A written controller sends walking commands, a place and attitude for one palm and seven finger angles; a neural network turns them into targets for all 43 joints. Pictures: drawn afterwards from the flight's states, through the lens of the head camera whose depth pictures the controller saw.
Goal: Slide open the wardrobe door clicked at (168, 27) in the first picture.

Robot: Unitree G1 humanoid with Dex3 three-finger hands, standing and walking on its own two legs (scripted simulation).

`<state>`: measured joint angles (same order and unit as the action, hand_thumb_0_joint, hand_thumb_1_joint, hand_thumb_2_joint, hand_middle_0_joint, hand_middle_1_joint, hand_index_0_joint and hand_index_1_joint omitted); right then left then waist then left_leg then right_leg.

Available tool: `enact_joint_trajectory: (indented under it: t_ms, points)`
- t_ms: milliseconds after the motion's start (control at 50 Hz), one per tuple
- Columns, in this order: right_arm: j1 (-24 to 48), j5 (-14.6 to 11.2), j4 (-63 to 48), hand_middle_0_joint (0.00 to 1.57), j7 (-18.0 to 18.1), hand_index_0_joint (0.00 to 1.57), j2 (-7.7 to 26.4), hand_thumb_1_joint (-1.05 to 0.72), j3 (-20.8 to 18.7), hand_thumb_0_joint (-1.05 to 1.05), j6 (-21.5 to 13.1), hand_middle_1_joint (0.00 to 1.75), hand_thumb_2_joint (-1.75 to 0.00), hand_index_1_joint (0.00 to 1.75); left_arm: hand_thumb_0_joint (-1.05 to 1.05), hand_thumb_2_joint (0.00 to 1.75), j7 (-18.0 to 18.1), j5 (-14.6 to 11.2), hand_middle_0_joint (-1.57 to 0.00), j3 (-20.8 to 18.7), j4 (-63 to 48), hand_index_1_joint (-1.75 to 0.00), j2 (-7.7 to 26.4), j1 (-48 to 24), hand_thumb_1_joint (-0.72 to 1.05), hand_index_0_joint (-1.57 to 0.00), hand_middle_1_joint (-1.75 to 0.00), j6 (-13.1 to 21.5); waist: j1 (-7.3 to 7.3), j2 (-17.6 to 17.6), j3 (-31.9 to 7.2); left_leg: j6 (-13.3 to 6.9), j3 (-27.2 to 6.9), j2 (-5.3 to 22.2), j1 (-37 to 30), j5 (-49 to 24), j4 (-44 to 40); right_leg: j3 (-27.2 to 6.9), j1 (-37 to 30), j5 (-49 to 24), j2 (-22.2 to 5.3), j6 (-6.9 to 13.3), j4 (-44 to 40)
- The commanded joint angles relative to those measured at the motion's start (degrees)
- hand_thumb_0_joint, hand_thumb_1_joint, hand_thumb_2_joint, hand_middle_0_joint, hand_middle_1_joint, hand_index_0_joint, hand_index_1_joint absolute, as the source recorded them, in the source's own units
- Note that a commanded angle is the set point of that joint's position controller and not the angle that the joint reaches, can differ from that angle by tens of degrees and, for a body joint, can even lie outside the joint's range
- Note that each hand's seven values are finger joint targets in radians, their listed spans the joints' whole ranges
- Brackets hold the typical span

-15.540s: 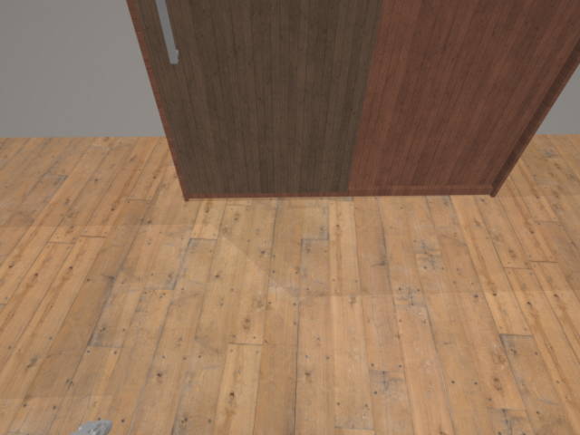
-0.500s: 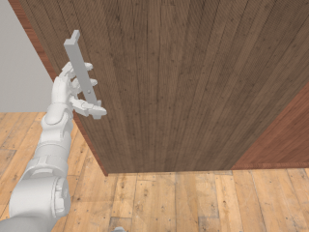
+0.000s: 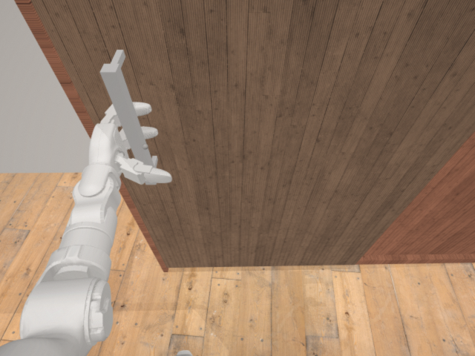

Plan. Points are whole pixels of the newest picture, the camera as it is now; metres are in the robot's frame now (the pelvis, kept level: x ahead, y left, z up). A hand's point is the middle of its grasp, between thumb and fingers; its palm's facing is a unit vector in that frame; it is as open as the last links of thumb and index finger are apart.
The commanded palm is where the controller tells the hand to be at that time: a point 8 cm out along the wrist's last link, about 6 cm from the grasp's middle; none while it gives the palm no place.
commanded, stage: slide the fingers in behind the handle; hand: left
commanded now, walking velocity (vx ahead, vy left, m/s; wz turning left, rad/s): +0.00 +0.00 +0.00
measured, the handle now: (137, 127) +0.49 +0.18 +0.11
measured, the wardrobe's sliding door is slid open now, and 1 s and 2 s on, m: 0.00 0.00 0.00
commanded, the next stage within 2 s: grip the handle and tug to test in 0.52 s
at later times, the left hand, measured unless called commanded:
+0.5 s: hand (145, 145) +0.44 +0.16 +0.11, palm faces +0.01 -1.00 +0.00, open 14.0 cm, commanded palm +0.41 +0.21 +0.12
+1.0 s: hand (147, 144) +0.45 +0.15 +0.11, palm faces +0.02 -1.00 -0.01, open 10.5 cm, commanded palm +0.42 +0.21 +0.12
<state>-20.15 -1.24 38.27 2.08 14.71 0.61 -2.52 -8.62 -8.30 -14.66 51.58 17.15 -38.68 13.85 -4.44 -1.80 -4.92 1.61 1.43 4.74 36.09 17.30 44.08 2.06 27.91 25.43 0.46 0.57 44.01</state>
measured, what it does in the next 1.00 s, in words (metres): stands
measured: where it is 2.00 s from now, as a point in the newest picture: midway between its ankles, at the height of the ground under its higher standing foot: outside the picture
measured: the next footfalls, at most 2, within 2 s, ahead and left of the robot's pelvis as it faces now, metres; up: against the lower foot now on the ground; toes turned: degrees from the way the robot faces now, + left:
none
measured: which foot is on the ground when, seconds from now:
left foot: down 0.00-1.00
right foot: down 0.00-1.00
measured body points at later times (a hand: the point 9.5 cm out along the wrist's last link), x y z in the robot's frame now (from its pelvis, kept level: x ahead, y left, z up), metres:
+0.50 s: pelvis -0.01 +0.01 +0.00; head +0.04 +0.01 +0.45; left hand +0.44 +0.21 +0.12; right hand +0.06 -0.25 -0.12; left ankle +0.04 +0.14 -0.71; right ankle -0.04 -0.11 -0.71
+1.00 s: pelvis +0.00 +0.01 +0.00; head +0.04 +0.01 +0.45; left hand +0.44 +0.21 +0.11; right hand +0.05 -0.25 -0.12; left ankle +0.04 +0.14 -0.71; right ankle -0.04 -0.11 -0.71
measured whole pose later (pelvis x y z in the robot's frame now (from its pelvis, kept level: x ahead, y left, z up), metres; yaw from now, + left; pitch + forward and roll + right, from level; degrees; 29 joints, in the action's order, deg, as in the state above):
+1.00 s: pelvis +0.00 +0.01 +0.00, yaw -1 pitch +10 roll -1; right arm -20.6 -0.9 38.9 1.7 14.2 0.8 -3.3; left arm -6.1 -7.1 -14.7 53.8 16.6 -40.7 15.0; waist -5.1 -1.7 -4.8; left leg 1.0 1.9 4.6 37.0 17.2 44.6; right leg 1.4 28.9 24.9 0.4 0.0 44.1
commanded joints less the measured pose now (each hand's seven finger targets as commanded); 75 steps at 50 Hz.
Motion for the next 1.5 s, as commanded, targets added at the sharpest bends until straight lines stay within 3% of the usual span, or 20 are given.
enact_joint_trajectory:
  t_ms: [0, 40, 80, 140, 220, 340, 460, 600, 720, 820, 860, 880, 920, 980, 1060, 1140, 1200, 1240, 1380, 1480]
  points:
    - [-1.9, 0.0, -5.4, 0.20, 0.0, 0.20, 7.9, -0.90, -3.2, 0.00, -2.3, 0.30, -0.90, 0.30, 0.00, 0.30, 0.8, -0.5, -0.30, -1.7, -15.3, -1.20, 10.8, -25.2, -0.50, -0.30, -1.20, 4.8, 0.12, -0.2, -21.2, -3.4, -0.5, -4.0, -20.3, -14.1, -2.6, -0.8, -0.6, -26.8, 2.0, -0.1, -6.4]
    - [-1.8, 0.0, -5.4, 0.20, 0.0, 0.20, 7.9, -0.90, -2.9, 0.00, -2.2, 0.30, -0.90, 0.30, 0.00, 0.30, 1.1, -0.3, -0.30, -1.7, -13.3, -1.20, 10.5, -23.9, -0.50, -0.30, -1.20, 4.5, 0.03, 1.4, -18.1, -3.7, -0.2, -4.3, -17.8, -12.5, -2.8, -0.8, -0.6, -25.9, 2.0, -0.2, -6.8]
    - [-1.7, 0.0, -5.5, 0.20, 0.0, 0.20, 8.0, -0.90, -3.0, 0.00, -1.9, 0.30, -0.90, 0.30, 0.00, 0.30, 1.3, 0.4, -0.30, -3.0, -13.8, -1.20, 12.6, -23.7, -0.50, -0.30, -1.20, 4.5, 0.64, 1.1, -19.1, -3.5, -0.1, -4.1, -17.7, -12.3, -3.2, -1.1, -1.3, -25.9, 1.9, -0.1, -6.7]
    - [-1.2, 0.0, -6.1, 0.20, 0.0, 0.20, 7.8, -0.90, -2.9, 0.00, -2.0, 0.30, -0.90, 0.30, 0.00, 0.30, 0.9, 0.2, -0.30, -1.8, -15.0, -1.20, 11.0, -22.6, -0.50, -0.30, -1.20, 4.7, 0.74, 0.0, -18.9, -3.5, -0.1, -4.2, -18.6, -12.9, -3.2, -0.9, -1.3, -26.0, 2.1, 0.1, -6.7]
    - [-0.9, -0.3, -5.6, 0.20, 0.2, 0.20, 7.8, -0.90, -2.7, 0.00, -1.9, 0.30, -0.90, 0.30, 0.00, 0.30, 0.7, -0.3, -0.30, 0.0, -13.2, -1.20, 9.3, -26.1, -0.50, -0.30, -1.20, 3.8, -0.82, 1.0, -16.0, -3.5, -0.2, -4.0, -17.8, -9.9, -3.8, -0.8, 0.7, -23.1, 1.9, -0.2, -7.8]
    - [-1.7, -0.1, -4.7, 0.20, 0.4, 0.20, 7.8, -0.90, -2.7, 0.00, -2.7, 0.30, -0.90, 0.30, 0.00, 0.30, 1.5, 0.2, -0.30, 1.3, -11.7, -1.20, 8.0, -29.6, -0.50, -0.30, -1.20, 5.0, -1.46, 0.3, -16.9, -3.4, -1.2, -3.8, -19.6, -9.1, -3.6, -0.4, 3.1, -19.8, 2.1, 0.1, -7.6]
    - [-2.1, 0.2, -4.7, 0.20, 0.2, 0.20, 8.1, -0.90, -2.8, 0.00, -2.5, 0.30, -0.90, 0.30, 0.00, 0.30, 1.7, 0.9, -0.30, -2.1, -10.1, -1.20, 12.0, -27.9, -0.50, -0.30, -1.20, 5.6, 0.01, -0.2, -20.2, -3.2, -1.0, -3.8, -18.7, -10.4, -3.3, -0.6, 1.2, -21.5, 2.0, 0.1, -6.6]
    - [-2.3, 0.0, -5.0, 0.20, 0.0, 0.20, 8.2, -0.90, -2.9, 0.00, -2.4, 0.30, -0.90, 0.30, 0.00, 0.30, 1.4, 0.5, -0.30, -1.6, -9.8, -1.20, 11.4, -29.4, -0.50, -0.30, -1.20, 5.4, -0.52, -0.6, -18.8, -3.2, -1.0, -3.7, -18.1, -9.2, -3.4, -0.5, 2.2, -20.1, 2.1, 0.2, -6.8]
    - [-2.7, 0.0, -4.9, 0.20, -0.2, 0.20, 8.0, -0.90, -3.1, 0.00, -2.5, 0.30, -0.90, 0.30, 0.00, 0.42, 1.5, 0.7, -0.33, -0.2, -12.0, -1.24, 9.7, -29.3, -0.22, -0.33, -1.24, 5.7, -0.71, -2.4, -19.6, -3.0, -1.1, -3.6, -20.1, -10.9, -3.1, -0.3, 3.0, -20.7, 2.4, 0.3, -6.6]
    - [-2.8, 0.0, -4.3, 0.20, 0.0, 0.20, 8.1, -0.90, -2.9, 0.00, -2.4, 0.30, -0.90, 0.30, 0.00, 0.52, 2.1, 0.6, -0.35, -0.7, -9.5, -1.27, 10.2, -30.2, 0.01, -0.35, -1.27, 4.7, -1.18, 0.8, -16.8, -3.2, -1.2, -3.5, -17.8, -8.5, -3.6, -0.2, 3.3, -19.2, 2.4, 0.0, -7.2]
    - [-2.8, 0.2, -4.5, 0.20, 0.1, 0.20, 8.3, -0.90, -3.1, 0.00, -2.5, 0.30, -0.90, 0.30, 0.00, 0.56, 2.4, 0.9, -0.36, -2.5, -11.4, -1.29, 12.5, -30.3, 0.11, -0.36, -1.29, 5.4, -0.47, -0.9, -19.9, -3.2, -1.1, -3.7, -19.0, -10.0, -3.3, -0.5, 2.2, -20.4, 2.2, 0.2, -6.8]
    - [-2.8, 0.2, -4.7, 0.20, 0.1, 0.20, 8.0, -0.90, -3.0, 0.00, -2.4, 0.30, -0.90, 0.30, 0.00, 0.58, 2.4, 1.1, -0.37, -1.3, -11.6, -1.29, 11.0, -29.2, 0.15, -0.37, -1.29, 5.5, -0.36, -1.6, -20.1, -3.0, -1.2, -3.6, -19.6, -10.8, -3.3, -0.3, 2.2, -20.7, 2.3, 0.3, -6.5]
    - [-2.8, 0.2, -4.7, 0.20, -0.2, 0.20, 7.9, -0.90, -3.1, 0.00, -2.7, 0.30, -0.90, 0.30, 0.00, 0.62, 2.3, 0.9, -0.38, 0.0, -12.1, -1.31, 9.3, -30.0, 0.25, -0.38, -1.31, 5.5, -0.91, -1.2, -19.9, -3.1, -1.1, -3.6, -20.2, -11.0, -3.1, -0.3, 2.8, -21.1, 2.4, 0.1, -6.7]
    - [-3.0, 0.2, -4.5, 0.20, 0.0, 0.20, 8.2, -0.90, -3.1, 0.00, -2.4, 0.30, -0.90, 0.30, 0.00, 0.68, 2.2, 0.8, -0.40, -1.7, -10.8, -1.33, 11.4, -28.7, 0.39, -0.40, -1.33, 5.4, -0.78, 1.4, -19.3, -3.3, -0.9, -3.7, -18.5, -10.9, -3.0, -0.5, 1.6, -22.3, 2.4, 0.0, -6.7]
    - [-2.5, 0.0, -5.1, 0.20, -0.3, 0.20, 7.8, -0.90, -3.2, 0.00, -2.6, 0.30, -0.90, 0.30, 0.00, 0.76, 2.0, 0.6, -0.42, 0.0, -14.0, -1.35, 8.9, -27.5, 0.57, -0.42, -1.35, 5.4, -0.35, -2.2, -21.3, -3.1, -1.0, -3.7, -21.5, -13.6, -2.7, -0.2, 1.7, -23.7, 2.4, 0.2, -6.4]
    - [-2.1, -0.1, -5.7, 0.20, -0.5, 0.20, 7.7, -0.90, -3.2, 0.00, -2.5, 0.30, -0.90, 0.30, 0.00, 0.84, 2.1, 0.5, -0.44, 2.0, -14.6, -1.38, 6.5, -25.9, 0.76, -0.44, -1.38, 4.8, -0.69, -0.3, -18.8, -3.3, -0.8, -3.8, -20.4, -13.1, -2.9, -0.1, 1.5, -24.0, 2.5, 0.1, -6.8]
    - [-2.0, -0.1, -5.1, 0.20, -0.4, 0.20, 7.9, -0.90, -3.1, 0.00, -2.3, 0.30, -0.90, 0.30, 0.00, 0.90, 2.1, 0.6, -0.45, 1.4, -13.3, -1.40, 7.8, -27.1, 0.90, -0.45, -1.40, 4.2, -1.00, 0.4, -17.5, -3.4, -0.7, -3.8, -19.2, -11.7, -3.2, -0.4, 1.6, -23.7, 2.3, 0.0, -7.2]
    - [-2.2, 0.1, -5.3, 0.20, -0.2, 0.20, 8.1, -0.90, -3.1, 0.00, -2.3, 0.30, -0.90, 0.30, 0.00, 0.90, 1.9, 0.5, -0.45, -0.5, -13.5, -1.40, 9.9, -25.9, 0.90, -0.45, -1.40, 4.3, -0.24, 0.8, -19.0, -3.5, -0.6, -4.0, -19.2, -12.7, -2.9, -0.6, 0.2, -25.0, 2.3, 0.1, -6.9]
    - [-1.7, 0.0, -5.7, 0.20, -0.4, 0.20, 7.8, -0.90, -3.2, 0.00, -2.1, 0.30, -0.90, 0.30, 0.00, 0.90, 1.2, -0.1, -0.45, -0.5, -15.8, -1.40, 9.2, -22.9, 0.90, -0.45, -1.40, 4.4, 0.56, -0.4, -20.9, -3.4, -0.4, -4.0, -20.6, -15.8, -2.8, -0.6, -1.4, -28.4, 2.2, 0.2, -6.5]
    - [-1.2, -0.1, -5.9, 0.20, -0.5, 0.20, 7.7, -0.90, -3.1, 0.00, -1.9, 0.30, -0.90, 0.30, 0.00, 0.90, 1.3, -0.2, -0.45, 0.3, -16.8, -1.40, 8.5, -22.6, 0.90, -0.45, -1.40, 4.0, 0.08, 0.5, -18.6, -3.5, -0.2, -4.1, -19.6, -15.4, -3.1, -0.6, -1.7, -29.0, 2.2, 0.0, -6.9]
